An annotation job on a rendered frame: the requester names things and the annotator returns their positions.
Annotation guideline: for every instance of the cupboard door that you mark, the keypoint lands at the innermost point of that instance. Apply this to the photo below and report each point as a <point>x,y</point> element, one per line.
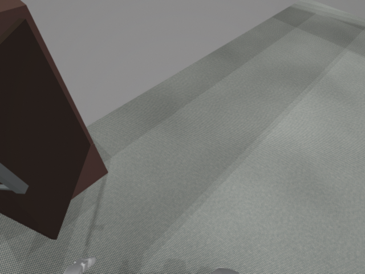
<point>41,139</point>

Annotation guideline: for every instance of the left robot hand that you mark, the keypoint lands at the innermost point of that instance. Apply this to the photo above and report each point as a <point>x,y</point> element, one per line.
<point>80,265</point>

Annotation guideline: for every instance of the handle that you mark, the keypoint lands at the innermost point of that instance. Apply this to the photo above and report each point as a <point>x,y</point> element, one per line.
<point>11,182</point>

